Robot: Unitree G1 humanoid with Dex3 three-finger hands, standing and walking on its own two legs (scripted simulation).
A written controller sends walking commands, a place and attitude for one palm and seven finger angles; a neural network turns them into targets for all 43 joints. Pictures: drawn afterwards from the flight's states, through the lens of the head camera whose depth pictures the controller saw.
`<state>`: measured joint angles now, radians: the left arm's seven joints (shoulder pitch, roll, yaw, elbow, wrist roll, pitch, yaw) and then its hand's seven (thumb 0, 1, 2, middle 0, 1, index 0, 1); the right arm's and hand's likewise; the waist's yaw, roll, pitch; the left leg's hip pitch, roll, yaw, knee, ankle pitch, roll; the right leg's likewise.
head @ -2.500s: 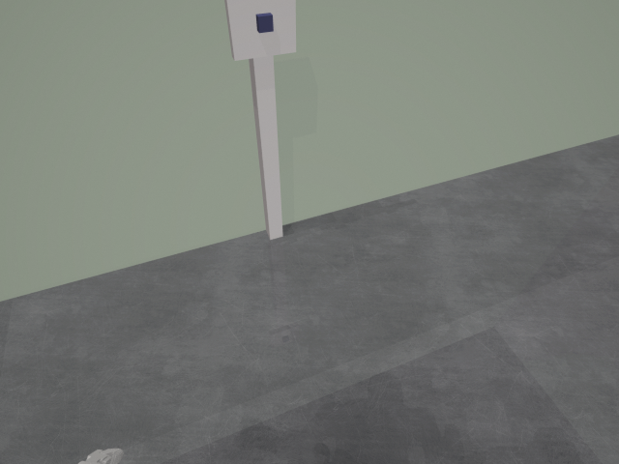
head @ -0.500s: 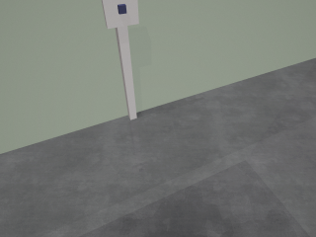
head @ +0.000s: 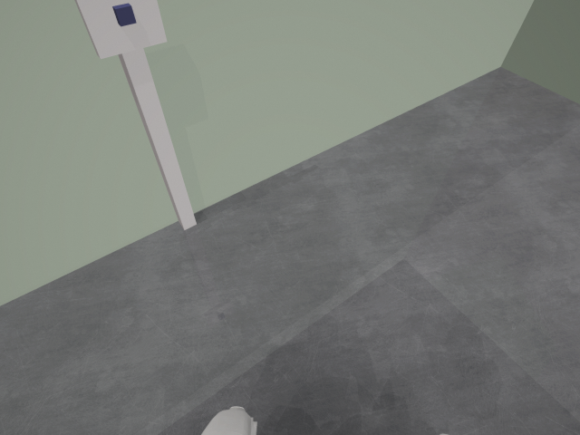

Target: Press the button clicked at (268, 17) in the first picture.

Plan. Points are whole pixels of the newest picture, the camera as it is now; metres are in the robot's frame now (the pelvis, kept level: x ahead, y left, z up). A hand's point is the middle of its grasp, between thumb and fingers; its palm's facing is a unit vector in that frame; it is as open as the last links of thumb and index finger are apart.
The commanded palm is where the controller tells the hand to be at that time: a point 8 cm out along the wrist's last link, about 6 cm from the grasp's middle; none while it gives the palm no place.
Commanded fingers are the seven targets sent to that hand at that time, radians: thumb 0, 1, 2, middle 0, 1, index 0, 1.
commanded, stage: walk to a spot facing it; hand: left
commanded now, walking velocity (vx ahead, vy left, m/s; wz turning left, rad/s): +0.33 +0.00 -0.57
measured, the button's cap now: (124, 14) +0.95 +0.52 +0.12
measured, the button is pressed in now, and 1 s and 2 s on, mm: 0 0 0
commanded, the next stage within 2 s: turn to face it in 1.44 s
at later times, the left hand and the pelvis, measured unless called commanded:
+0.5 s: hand (205, 305) +0.35 +0.21 -0.16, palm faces -0.33 -0.93 -0.18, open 7.4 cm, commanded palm none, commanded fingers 0.00 0.90 0.90 -0.20 -0.30 -0.20 -0.30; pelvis +0.17 +0.05 +0.00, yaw -20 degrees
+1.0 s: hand (269, 243) +0.52 +0.11 -0.18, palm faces -0.49 -0.84 -0.23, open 7.2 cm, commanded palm none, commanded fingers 0.00 0.90 0.90 -0.20 -0.30 -0.20 -0.30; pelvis +0.37 -0.04 -0.01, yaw -33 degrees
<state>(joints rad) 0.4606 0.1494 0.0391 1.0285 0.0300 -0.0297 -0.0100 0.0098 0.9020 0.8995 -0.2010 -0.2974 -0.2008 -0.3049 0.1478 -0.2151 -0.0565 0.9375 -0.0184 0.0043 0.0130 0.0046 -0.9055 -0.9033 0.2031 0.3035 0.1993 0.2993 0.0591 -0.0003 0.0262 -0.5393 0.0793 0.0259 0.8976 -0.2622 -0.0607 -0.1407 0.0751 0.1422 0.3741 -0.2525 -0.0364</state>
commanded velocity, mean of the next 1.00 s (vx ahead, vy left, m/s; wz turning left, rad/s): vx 0.34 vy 0.00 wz -0.48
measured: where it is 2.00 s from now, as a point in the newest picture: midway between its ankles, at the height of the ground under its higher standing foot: (350, 334)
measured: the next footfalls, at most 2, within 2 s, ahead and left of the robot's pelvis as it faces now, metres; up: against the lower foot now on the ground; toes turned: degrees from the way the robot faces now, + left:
left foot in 0.12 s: +0.14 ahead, +0.15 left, +0.00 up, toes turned -1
right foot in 0.68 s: +0.33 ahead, -0.14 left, +0.00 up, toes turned -34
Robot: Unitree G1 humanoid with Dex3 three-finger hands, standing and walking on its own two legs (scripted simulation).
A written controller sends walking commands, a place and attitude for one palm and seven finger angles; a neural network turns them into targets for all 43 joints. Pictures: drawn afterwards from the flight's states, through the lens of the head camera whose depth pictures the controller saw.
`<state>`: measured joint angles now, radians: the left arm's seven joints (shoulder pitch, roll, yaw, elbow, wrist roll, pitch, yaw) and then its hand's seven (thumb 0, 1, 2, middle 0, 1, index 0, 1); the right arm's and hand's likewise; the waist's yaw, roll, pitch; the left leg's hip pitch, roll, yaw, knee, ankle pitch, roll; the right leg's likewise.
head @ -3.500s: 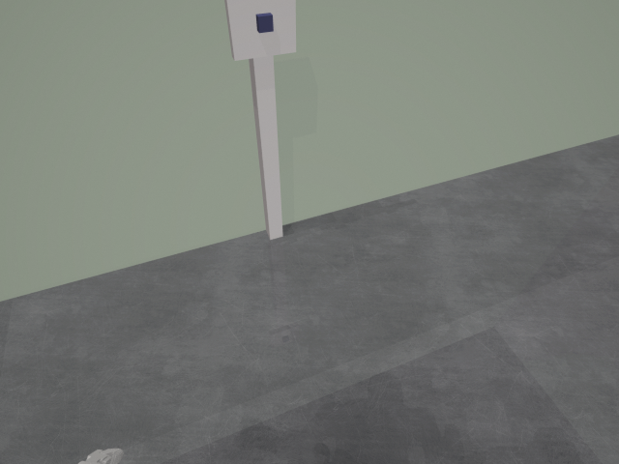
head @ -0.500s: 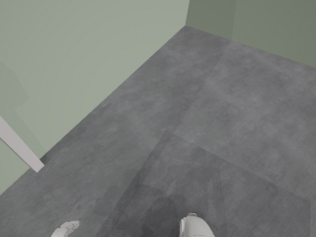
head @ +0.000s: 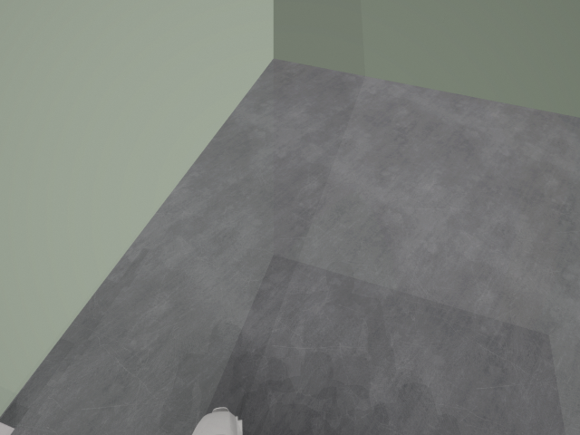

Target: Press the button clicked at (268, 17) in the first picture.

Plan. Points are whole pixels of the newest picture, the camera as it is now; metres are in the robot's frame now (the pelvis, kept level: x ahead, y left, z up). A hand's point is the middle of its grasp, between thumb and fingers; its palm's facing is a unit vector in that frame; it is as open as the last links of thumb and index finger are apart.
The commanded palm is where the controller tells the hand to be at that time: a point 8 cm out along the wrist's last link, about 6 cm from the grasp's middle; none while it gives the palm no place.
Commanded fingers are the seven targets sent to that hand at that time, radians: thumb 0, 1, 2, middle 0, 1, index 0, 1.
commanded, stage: walk to a spot facing it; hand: left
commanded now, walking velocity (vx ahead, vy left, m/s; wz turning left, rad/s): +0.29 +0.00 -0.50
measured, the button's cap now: out of the picture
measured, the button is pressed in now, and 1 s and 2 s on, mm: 0 0 0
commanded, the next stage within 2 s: turn to face it in 0.44 s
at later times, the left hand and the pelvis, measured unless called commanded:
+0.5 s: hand (199, 336) +0.30 +0.18 -0.17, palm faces -0.26 -0.95 -0.16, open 7.4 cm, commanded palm none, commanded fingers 0.00 0.90 0.90 -0.20 -0.30 -0.20 -0.30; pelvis +0.16 +0.03 +0.00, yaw -17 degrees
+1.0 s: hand (215, 315) +0.35 +0.16 -0.18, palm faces -0.12 -0.98 -0.14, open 7.4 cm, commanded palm none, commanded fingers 0.00 0.90 0.90 -0.20 -0.30 -0.20 -0.30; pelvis +0.22 +0.02 -0.01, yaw -9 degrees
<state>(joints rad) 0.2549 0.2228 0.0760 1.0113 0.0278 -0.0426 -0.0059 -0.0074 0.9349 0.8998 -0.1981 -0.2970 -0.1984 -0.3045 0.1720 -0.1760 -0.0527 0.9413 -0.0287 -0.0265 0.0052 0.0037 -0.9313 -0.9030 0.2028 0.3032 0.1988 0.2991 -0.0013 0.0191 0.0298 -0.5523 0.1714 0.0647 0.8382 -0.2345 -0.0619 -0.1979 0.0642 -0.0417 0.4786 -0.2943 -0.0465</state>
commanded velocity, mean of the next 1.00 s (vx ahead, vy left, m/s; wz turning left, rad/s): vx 0.02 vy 0.00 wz -0.01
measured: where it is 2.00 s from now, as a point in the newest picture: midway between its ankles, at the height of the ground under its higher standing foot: outside the picture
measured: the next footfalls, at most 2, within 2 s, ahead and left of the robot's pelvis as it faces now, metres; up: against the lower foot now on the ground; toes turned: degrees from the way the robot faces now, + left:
left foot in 0.08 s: +0.16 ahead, +0.15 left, +0.00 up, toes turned +7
right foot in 0.58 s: +0.25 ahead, -0.11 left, +0.00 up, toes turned -27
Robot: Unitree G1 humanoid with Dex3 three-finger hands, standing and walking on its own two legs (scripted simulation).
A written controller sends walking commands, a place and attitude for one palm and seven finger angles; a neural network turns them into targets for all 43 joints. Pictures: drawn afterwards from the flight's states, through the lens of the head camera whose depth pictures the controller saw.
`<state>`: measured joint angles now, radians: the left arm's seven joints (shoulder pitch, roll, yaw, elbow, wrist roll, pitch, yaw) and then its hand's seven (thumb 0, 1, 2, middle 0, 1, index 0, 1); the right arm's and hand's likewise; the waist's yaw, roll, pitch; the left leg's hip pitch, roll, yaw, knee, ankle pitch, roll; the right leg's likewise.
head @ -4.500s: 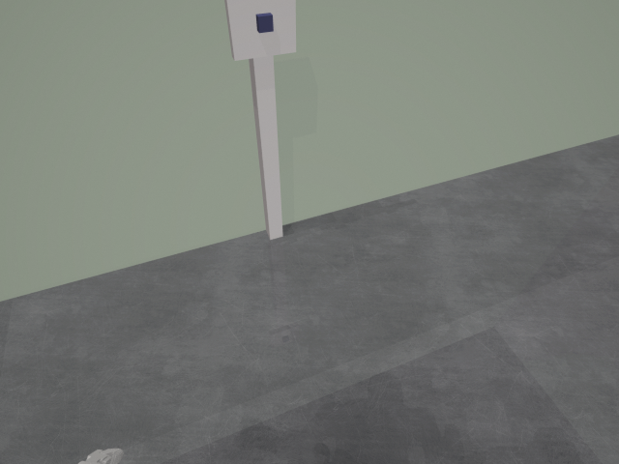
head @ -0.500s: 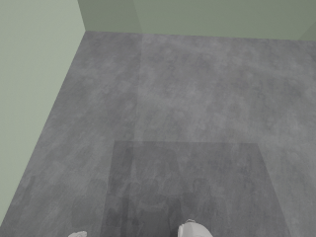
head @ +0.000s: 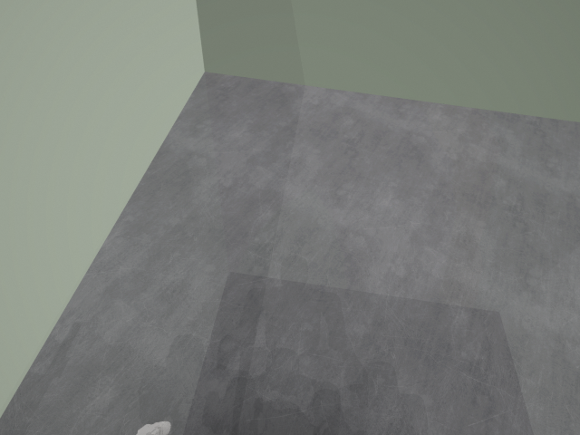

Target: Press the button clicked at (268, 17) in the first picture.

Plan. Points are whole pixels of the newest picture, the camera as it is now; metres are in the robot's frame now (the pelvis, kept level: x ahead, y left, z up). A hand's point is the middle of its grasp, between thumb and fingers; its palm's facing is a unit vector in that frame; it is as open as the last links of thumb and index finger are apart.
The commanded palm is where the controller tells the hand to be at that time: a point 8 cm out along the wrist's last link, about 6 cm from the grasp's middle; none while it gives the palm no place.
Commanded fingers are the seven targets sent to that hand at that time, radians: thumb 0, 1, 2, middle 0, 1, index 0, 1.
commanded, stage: turn to face it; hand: left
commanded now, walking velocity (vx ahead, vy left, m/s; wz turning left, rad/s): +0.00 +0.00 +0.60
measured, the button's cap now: out of the picture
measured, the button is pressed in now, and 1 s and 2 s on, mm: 0 0 0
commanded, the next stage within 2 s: none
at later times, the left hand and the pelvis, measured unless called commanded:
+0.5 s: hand out of the picture +0.03 +0.16 -0.13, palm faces +0.31 -0.91 -0.29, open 7.4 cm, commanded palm none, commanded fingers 0.00 0.90 0.90 -0.20 -0.30 -0.20 -0.30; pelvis -0.02 -0.06 +0.01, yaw +17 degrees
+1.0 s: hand out of the picture -0.15 +0.16 -0.16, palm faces +0.61 -0.75 -0.27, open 7.4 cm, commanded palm none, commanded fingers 0.00 0.90 0.90 -0.20 -0.30 -0.20 -0.30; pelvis -0.05 -0.05 +0.01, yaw +35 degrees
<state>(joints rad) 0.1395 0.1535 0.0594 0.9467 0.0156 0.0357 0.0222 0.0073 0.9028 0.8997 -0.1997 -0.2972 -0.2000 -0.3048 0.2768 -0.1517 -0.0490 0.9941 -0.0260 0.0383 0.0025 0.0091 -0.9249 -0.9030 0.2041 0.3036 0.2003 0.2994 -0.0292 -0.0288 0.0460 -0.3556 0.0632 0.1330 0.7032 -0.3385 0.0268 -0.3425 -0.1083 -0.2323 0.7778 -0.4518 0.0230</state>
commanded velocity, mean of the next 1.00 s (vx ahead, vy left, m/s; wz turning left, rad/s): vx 0.00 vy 0.00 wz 0.60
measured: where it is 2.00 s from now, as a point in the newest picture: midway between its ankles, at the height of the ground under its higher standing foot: outside the picture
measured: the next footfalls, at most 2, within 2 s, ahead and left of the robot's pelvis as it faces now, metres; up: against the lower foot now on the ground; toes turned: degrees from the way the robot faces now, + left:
right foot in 0.44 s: +0.05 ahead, -0.16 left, +0.00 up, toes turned +11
left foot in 0.86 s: -0.09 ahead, +0.06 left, +0.00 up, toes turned +38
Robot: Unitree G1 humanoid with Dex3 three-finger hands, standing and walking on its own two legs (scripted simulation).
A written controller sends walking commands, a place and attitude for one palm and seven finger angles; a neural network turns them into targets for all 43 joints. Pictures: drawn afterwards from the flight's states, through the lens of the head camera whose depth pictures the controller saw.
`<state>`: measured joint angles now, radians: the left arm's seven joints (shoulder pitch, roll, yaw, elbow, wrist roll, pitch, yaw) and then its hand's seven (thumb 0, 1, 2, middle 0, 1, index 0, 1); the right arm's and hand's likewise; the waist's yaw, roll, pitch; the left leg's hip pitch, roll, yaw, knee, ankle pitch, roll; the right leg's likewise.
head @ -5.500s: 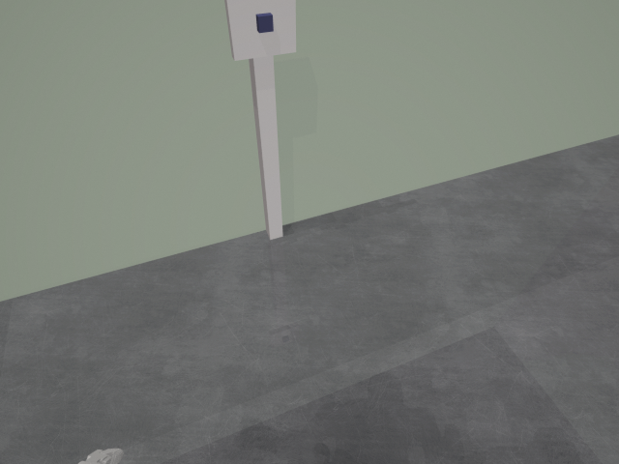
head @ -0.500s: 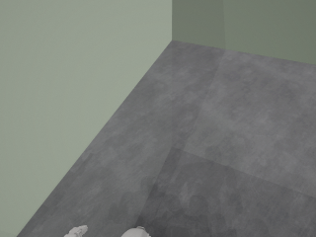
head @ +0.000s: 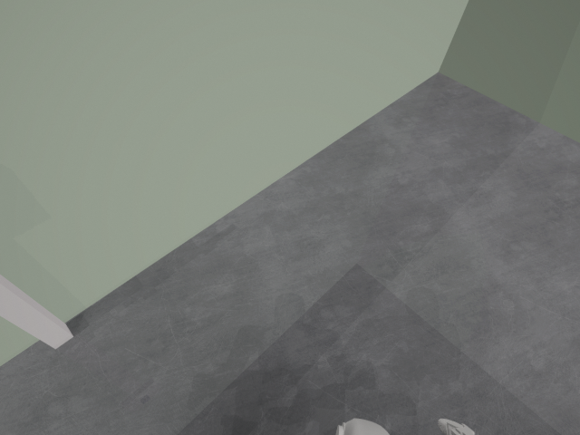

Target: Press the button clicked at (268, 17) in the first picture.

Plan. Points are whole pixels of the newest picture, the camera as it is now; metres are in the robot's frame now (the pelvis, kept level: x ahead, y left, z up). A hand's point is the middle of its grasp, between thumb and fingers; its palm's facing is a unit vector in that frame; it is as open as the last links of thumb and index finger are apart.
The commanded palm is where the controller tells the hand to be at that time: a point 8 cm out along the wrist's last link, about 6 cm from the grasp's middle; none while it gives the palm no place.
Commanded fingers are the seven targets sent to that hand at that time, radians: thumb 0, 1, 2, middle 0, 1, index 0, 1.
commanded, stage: turn to face it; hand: left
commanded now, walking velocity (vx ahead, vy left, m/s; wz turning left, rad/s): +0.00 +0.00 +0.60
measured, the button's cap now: out of the picture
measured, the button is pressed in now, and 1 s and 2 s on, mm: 0 0 0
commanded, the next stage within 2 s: take the last steps up to it in 1.28 s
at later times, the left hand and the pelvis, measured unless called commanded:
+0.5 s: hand out of the picture +0.02 +0.16 -0.14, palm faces +0.31 -0.91 -0.27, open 7.4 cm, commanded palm none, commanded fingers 0.00 0.90 0.90 -0.20 -0.30 -0.20 -0.30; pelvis +0.00 -0.05 +0.01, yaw +19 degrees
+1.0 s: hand out of the picture -0.09 +0.22 -0.15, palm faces +0.59 -0.76 -0.26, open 7.4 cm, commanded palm none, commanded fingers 0.00 0.90 0.90 -0.20 -0.30 -0.20 -0.30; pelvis -0.03 -0.01 +0.01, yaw +34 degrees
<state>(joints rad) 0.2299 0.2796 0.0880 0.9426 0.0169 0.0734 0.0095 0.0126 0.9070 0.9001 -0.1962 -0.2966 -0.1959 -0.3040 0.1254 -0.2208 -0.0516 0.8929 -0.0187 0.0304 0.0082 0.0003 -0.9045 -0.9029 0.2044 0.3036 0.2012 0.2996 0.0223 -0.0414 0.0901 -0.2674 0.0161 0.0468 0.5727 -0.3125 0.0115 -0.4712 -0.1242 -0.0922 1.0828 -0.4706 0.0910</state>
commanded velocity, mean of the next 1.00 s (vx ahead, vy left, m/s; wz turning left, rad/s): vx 0.00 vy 0.00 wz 0.56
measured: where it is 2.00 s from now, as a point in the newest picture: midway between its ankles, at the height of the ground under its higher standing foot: outside the picture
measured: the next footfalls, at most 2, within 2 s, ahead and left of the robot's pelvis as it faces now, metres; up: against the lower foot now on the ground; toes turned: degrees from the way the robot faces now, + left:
right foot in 0.24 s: +0.06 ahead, -0.13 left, +0.00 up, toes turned +5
left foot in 0.70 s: -0.03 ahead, +0.10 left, +0.00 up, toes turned +33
